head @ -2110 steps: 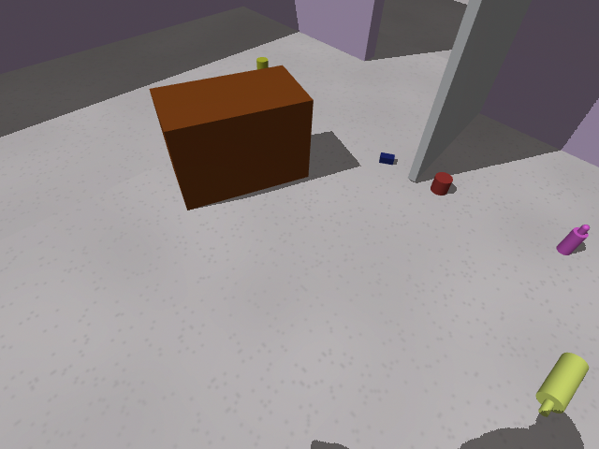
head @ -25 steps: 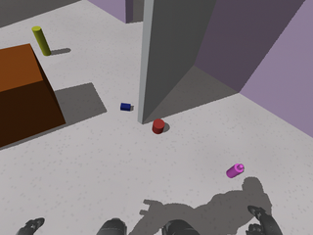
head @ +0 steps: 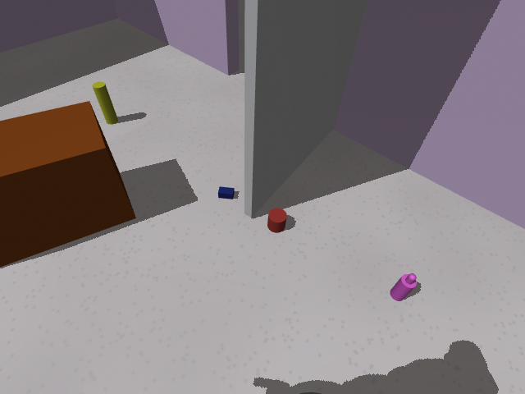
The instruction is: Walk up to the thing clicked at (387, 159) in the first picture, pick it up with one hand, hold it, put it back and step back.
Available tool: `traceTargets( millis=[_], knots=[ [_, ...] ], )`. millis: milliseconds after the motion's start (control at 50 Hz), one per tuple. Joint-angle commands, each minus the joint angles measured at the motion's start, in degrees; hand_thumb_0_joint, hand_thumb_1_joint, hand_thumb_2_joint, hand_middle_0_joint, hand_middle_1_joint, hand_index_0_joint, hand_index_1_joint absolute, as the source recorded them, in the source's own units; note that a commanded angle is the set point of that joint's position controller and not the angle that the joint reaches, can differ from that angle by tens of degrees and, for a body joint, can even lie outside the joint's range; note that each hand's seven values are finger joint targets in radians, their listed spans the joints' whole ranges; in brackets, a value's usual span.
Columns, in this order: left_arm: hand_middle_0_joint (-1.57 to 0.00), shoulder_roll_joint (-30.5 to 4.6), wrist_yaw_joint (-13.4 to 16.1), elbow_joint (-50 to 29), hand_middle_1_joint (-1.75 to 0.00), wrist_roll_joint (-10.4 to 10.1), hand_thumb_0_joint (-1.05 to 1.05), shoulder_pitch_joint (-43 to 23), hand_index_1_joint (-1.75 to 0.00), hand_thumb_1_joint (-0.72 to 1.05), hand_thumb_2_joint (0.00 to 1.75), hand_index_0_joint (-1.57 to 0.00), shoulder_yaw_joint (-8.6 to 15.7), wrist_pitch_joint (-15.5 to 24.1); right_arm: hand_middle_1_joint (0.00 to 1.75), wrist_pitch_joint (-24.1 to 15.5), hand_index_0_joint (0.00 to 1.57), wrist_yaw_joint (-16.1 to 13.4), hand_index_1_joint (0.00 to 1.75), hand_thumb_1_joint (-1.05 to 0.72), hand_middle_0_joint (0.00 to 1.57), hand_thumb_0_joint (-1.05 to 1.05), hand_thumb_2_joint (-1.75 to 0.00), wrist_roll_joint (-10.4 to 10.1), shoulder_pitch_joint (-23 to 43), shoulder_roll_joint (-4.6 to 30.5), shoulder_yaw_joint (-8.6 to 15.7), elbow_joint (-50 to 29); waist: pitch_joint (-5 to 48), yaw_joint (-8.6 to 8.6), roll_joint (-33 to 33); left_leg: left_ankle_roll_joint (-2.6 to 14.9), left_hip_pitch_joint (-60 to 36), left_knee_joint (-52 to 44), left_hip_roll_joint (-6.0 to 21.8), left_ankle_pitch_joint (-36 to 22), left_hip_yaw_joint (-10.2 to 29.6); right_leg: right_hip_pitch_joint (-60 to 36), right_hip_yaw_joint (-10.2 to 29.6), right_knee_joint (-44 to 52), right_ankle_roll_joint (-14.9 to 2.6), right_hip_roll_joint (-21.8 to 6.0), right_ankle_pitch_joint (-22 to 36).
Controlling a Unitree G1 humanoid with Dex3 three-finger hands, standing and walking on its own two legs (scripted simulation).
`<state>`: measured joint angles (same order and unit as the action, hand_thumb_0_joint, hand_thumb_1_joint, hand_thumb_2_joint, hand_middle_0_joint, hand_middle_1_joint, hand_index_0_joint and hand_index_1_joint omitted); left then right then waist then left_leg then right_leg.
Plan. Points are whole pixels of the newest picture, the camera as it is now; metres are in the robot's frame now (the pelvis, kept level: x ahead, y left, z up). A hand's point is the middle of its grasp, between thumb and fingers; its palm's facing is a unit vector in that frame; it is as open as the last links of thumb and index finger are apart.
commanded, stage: step back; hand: left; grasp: from above
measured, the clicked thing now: (226, 192) +1.13 +0.15 -0.74
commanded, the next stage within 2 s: stand in 0.78 s
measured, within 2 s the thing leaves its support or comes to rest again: neither
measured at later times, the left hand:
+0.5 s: hand out of the picture +0.11 +0.23 -0.13, palm faces +0.06 -0.92 -0.38, open 7.4 cm
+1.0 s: hand out of the picture +0.12 +0.24 -0.14, palm faces +0.02 -0.94 -0.33, open 7.4 cm
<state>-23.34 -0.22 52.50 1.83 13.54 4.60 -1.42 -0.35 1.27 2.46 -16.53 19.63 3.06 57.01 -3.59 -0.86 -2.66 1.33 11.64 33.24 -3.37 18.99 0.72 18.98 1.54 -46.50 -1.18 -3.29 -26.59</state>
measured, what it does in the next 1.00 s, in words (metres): steps on the spot: right foot, then left foot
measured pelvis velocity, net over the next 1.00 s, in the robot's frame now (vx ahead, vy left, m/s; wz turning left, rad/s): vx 0.05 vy -0.01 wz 0.03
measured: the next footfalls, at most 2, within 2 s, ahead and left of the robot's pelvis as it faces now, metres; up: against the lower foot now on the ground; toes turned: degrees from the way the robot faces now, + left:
right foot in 0.22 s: +0.09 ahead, -0.14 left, +0.00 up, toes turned +0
left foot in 0.54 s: +0.11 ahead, +0.12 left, +0.00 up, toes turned +2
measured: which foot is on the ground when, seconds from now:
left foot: down 0.00-0.24, up 0.26-0.52, down 0.54-1.00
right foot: up 0.00-0.20, down 0.22-1.00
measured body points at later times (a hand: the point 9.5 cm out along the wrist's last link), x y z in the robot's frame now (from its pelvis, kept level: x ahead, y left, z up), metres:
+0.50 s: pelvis +0.04 -0.03 +0.00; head +0.06 -0.04 +0.45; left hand +0.11 +0.28 -0.11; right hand +0.12 -0.34 -0.13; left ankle +0.06 +0.12 -0.71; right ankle +0.05 -0.14 -0.73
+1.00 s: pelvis +0.05 -0.01 +0.02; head +0.05 -0.01 +0.47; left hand +0.12 +0.29 -0.11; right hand +0.18 -0.30 -0.11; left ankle +0.07 +0.11 -0.73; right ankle +0.05 -0.14 -0.73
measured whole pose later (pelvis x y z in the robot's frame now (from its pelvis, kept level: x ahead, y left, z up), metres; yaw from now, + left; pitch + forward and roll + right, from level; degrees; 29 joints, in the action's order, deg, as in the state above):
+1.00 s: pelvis +0.05 -0.01 +0.02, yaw +2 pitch -3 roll +0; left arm -20.0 -0.6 63.4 0.1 6.2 -0.3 0.9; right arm -1.3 1.0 0.3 -2.6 19.2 0.4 62.9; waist -3.5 -0.6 0.2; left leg -0.6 9.7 24.4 1.0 11.3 -0.2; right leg 7.2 -1.1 -24.1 1.1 -1.6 -13.6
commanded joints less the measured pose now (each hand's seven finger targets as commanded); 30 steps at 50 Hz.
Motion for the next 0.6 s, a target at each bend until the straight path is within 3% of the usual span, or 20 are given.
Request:
traceTargets(
  millis=[0, 20, 40, 100, 140, 160, 180, 200, 220, 240, 260, 280, 340, 460, 480, 500, 520, 540, 560, 580],
  knots=[
    [-0.2, -12.2, -0.1, -4.6, -0.3, -0.5, 0.0, -5.9, -0.3, 0.9, 0.9, -0.2, 3.0, 2.5, 0.3, -2.8, 0.2, -1.4, 0.3, -0.9, 0.2, 0.0, -0.9, 0.2, 5.0, 18.0, 4.5, -6.2, -5.6, 0.67, 7.2, 11.5, 1.6, -20.3, 18.5, 14.6, 25.1, 11.8, 3.8, -6.6, -0.81, -0.8, -1.6],
    [-0.2, -10.7, -0.4, -4.1, -0.3, -0.7, 0.0, -4.2, -0.3, 0.9, 0.9, -0.2, 2.6, 2.9, 0.3, -3.1, 0.2, -1.4, 0.3, -0.9, 0.2, 0.0, -0.9, 0.2, 5.4, 16.5, 4.0, -6.5, -4.6, -0.09, 9.8, 9.69, -1.5, -18.4, 16.2, 7.9, 20.4, 12.0, 2.1, -3.2, -0.84, -0.8, 0.3],
    [-0.2, -10.7, -0.7, -3.8, -0.3, -0.5, 0.0, -4.6, -0.3, 0.9, 0.9, -0.2, 2.6, 3.0, 0.3, -3.3, 0.2, -1.4, 0.3, -0.9, 0.2, 0.0, -0.9, 0.0, 3.5, 16.0, 4.0, -6.0, -4.3, 0.9, 9.8, 8.79, -1.2, -17.5, 15.0, 4.1, 18.4, 11.6, 0.4, -2.1, -0.54, -0.3, 1.8],
    [-0.2, -9.5, -0.9, -3.1, -0.3, -0.5, 0.0, -4.6, -0.3, 0.9, 0.9, -0.2, 2.6, 3.1, 0.3, -2.9, 0.2, -1.1, 0.3, -0.9, 0.2, 0.0, -0.9, -0.3, 2.5, 17.2, 4.4, -5.7, -1.3, 2.15, 13.2, 9.11, 0.0, -16.1, 15.0, 1.2, 16.0, 4.1, -2.9, 4.5, 0.36, 1.7, 2.3],
    [-0.2, -9.2, -0.7, -2.2, -0.3, -0.5, 0.0, -3.7, -0.3, 0.9, 0.9, -0.2, 2.6, 3.4, 0.3, -2.1, 0.2, -1.0, 0.3, -0.9, 0.2, 0.0, -0.9, -0.4, 4.4, 16.7, 4.0, -6.3, -0.3, 1.24, 13.2, 8.28, 5.1, -14.0, 13.3, 4.9, 12.1, -2.3, -4.6, 9.9, 0.12, 2.9, 5.0],
    [-0.2, -8.8, -0.5, -0.8, -0.3, -0.5, 0.0, -1.6, -0.3, 0.9, 0.9, -0.2, 2.7, 3.6, 0.3, -1.6, 0.2, -1.0, 0.3, -0.9, 0.2, 0.0, -0.9, -0.7, 6.2, 16.2, 3.6, -6.8, 0.4, -0.34, 13.0, 7.09, 9.0, -11.0, 12.4, 6.0, 10.1, -8.7, -5.7, 14.6, -0.07, 3.8, 9.1],
    [-0.2, -8.4, 0.0, 0.6, -0.3, -0.4, 0.0, 0.9, -0.3, 0.9, 0.9, -0.2, 2.7, 4.0, 0.3, -1.0, 0.2, -1.1, 0.3, -0.9, 0.2, 0.0, -0.9, -1.0, 7.3, 14.0, 2.8, -7.0, 1.6, -2.08, 10.3, 5.35, 11.1, -5.6, 10.8, 2.9, 8.2, -14.0, -5.7, 19.6, -0.04, 5.0, 11.5],
    [-0.2, -9.5, 0.5, 1.4, -0.3, -0.1, 0.0, 2.9, -0.3, 0.9, 0.9, -0.2, 3.1, 4.3, 0.3, -0.8, 0.2, -1.3, 0.3, -0.9, 0.2, 0.0, -0.9, -1.4, 6.0, 10.9, 1.6, -7.0, 3.6, -3.04, 5.2, 3.7, 13.8, 1.6, 8.5, 1.0, 6.1, -19.5, -1.8, 22.2, -0.07, 2.8, 12.7],
    [-0.2, -13.0, 1.0, 1.2, -0.3, 0.8, 0.0, 4.0, -0.3, 0.9, 0.9, -0.2, 3.9, 4.9, 0.3, -1.0, 0.2, -1.5, 0.3, -0.9, 0.2, 0.0, -0.9, -1.9, 4.8, 7.5, 0.5, -8.0, 4.9, -3.19, -6.1, 1.13, 19.7, 13.9, 2.0, 5.1, 3.5, -21.8, 15.0, 28.0, -3.05, -7.9, 9.4],
    [-0.2, -16.2, 1.1, -0.3, -0.3, 0.8, 0.0, 0.9, -0.3, 0.9, 0.9, -0.2, 4.3, 5.1, 0.3, -0.6, 0.2, -2.2, 0.3, -0.9, 0.2, 0.0, -0.9, -1.6, 4.4, 8.4, 0.6, -7.8, 4.0, -2.67, -6.2, -0.31, 21.3, 18.8, 0.3, 14.7, 5.4, -16.6, 26.8, 32.3, -8.18, -17.7, 0.9],
    [-0.2, -17.5, 0.9, -1.4, -0.3, 0.7, 0.0, -3.6, -0.3, 0.9, 0.9, -0.2, 4.3, 4.9, 0.3, -0.4, 0.2, -2.6, 0.3, -0.9, 0.2, 0.0, -0.9, -1.3, 3.1, 12.9, 2.1, -6.2, 1.3, -1.52, -3.4, -0.43, 17.2, 22.5, 3.5, 16.2, 6.7, -7.6, 30.1, 32.8, -13.38, -21.6, -5.0],
    [-0.2, -16.1, 0.8, -1.9, -0.3, 0.3, 0.0, -4.9, -0.3, 0.9, 0.9, -0.2, 4.0, 4.9, 0.3, -0.5, 0.2, -2.6, 0.3, -0.9, 0.2, 0.0, -0.9, -1.3, 2.1, 14.3, 2.7, -5.2, -1.5, -0.64, -2.0, -0.52, 15.0, 22.7, 4.6, 14.5, 7.3, -3.3, 27.8, 32.6, -13.58, -20.0, -4.2],
    [-0.2, -12.6, 1.0, -1.3, -0.3, -0.4, 0.0, -6.2, -0.3, 0.9, 0.9, -0.2, 2.6, 5.6, 0.3, -0.6, 0.2, -2.0, 0.3, -0.9, 0.2, 0.0, -0.9, -1.4, 1.6, 12.3, 1.9, -3.0, -0.9, 0.42, -2.8, -0.36, 14.5, 18.4, 4.5, 7.6, 7.6, -6.0, 13.0, 28.9, -8.17, -11.5, 10.8],
    [-0.2, -12.4, 1.2, -1.2, -0.3, -0.6, 0.0, -8.3, -0.3, 0.9, 0.9, -0.2, 2.1, 5.1, 0.3, -0.6, 0.2, -1.9, 0.3, -0.9, 0.2, 0.0, -0.9, -1.1, 2.5, 10.9, 1.6, -1.8, 2.6, 0.61, -7.1, -1.22, 6.2, 5.5, 4.6, 3.7, -0.4, -5.5, 5.3, 22.1, -7.81, -11.3, 32.5],
    [-0.2, -12.0, 1.3, -1.0, -0.3, -1.0, 0.0, -7.7, -0.3, 0.9, 0.9, -0.2, 1.9, 4.8, 0.3, -0.7, 0.2, -2.0, 0.3, -0.9, 0.2, 0.0, -0.9, -1.1, 3.3, 10.8, 1.6, -1.6, 3.2, 0.56, -6.6, -1.13, 4.9, 2.0, 4.0, 1.0, -1.9, -6.5, 3.8, 19.2, -7.12, -10.3, 38.5],
    [-0.2, -12.1, 1.3, -1.0, -0.3, -1.2, 0.0, -8.2, -0.3, 0.9, 0.9, -0.2, 1.7, 4.4, 0.3, -0.9, 0.2, -2.1, 0.3, -0.9, 0.2, 0.0, -0.9, -1.0, 2.3, 10.5, 1.7, -1.0, 4.4, 1.62, -6.3, -0.79, 1.7, -3.5, 3.6, -5.1, -2.7, -6.1, 2.8, 16.4, -6.09, -9.9, 40.2],
    [-0.2, -11.6, 1.4, -1.1, -0.3, -1.4, 0.0, -7.8, -0.3, 0.9, 0.9, -0.2, 1.6, 4.0, 0.3, -1.2, 0.2, -2.3, 0.3, -0.9, 0.2, 0.0, -0.9, -1.0, 2.2, 10.9, 1.9, -0.6, 5.3, 1.47, -4.4, -0.4, 0.0, -6.7, 3.5, -12.6, -2.2, -7.2, 1.9, 12.9, -4.3, -8.3, 41.2],
    [-0.2, -10.3, 1.5, -1.4, -0.3, -1.6, 0.0, -7.2, -0.3, 0.9, 0.9, -0.2, 1.1, 3.7, 0.3, -1.3, 0.2, -2.4, 0.3, -0.9, 0.2, 0.0, -0.9, -0.7, 3.2, 12.8, 2.5, -0.6, 6.8, 1.08, -0.7, 0.99, -3.0, -5.5, 6.8, -22.9, 2.5, -4.5, 0.9, 10.3, -2.41, -6.5, 37.4],
    [-0.2, -8.7, 1.5, -1.9, -0.3, -2.1, 0.0, -6.7, -0.3, 0.9, 0.9, -0.2, 0.7, 3.4, 0.3, -1.5, 0.2, -2.7, 0.3, -0.9, 0.2, 0.0, -0.9, -0.5, 4.1, 15.4, 3.0, -1.3, 9.1, 0.72, 5.0, 3.74, -4.2, -7.4, 13.8, -28.0, 10.5, -3.1, -0.7, 6.1, -0.66, -3.0, 29.7],
    [-0.2, -8.5, 1.5, -0.6, -0.3, -2.8, 0.0, -7.3, -0.3, 0.9, 0.9, -0.2, 0.6, 2.7, 0.3, -1.5, 0.2, -2.5, 0.3, -0.9, 0.2, 0.0, -0.9, -1.2, 8.7, 17.3, 2.7, -2.0, 8.2, -0.19, 8.7, 8.55, 1.9, -8.1, 17.5, -23.9, 14.9, -4.8, -3.2, 4.7, 0.33, 2.1, 13.4]
  ],
)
